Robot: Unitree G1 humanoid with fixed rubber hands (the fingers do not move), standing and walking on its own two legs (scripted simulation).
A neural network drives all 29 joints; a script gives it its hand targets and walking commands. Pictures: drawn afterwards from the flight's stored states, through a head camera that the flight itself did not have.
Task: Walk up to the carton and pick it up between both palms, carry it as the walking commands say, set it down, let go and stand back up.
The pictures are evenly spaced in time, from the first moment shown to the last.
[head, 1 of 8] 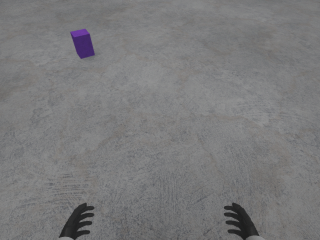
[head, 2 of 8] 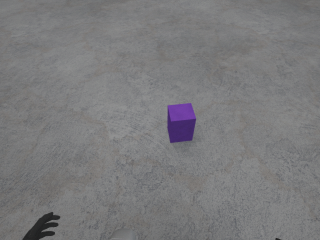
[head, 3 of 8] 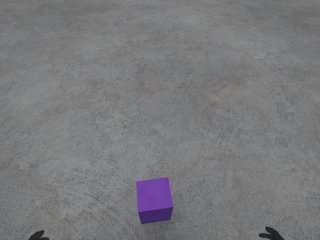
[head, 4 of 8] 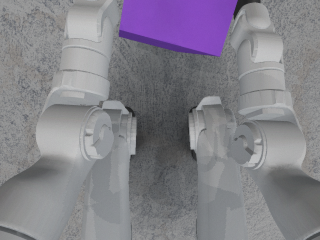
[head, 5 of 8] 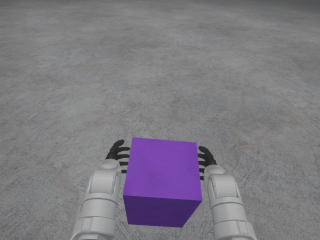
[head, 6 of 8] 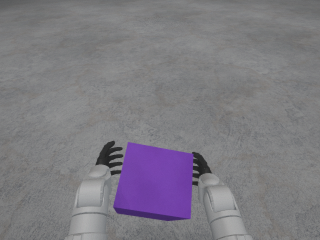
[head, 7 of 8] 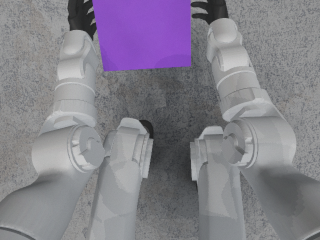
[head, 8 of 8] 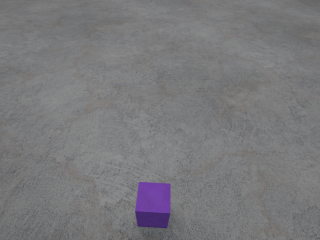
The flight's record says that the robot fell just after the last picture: no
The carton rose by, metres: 0.66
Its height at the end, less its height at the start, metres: +0.00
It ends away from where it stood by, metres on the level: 0.24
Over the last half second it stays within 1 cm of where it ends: yes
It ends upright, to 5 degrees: yes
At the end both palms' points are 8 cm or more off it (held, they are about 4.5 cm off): yes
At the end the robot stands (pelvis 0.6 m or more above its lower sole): yes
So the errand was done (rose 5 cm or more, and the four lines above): yes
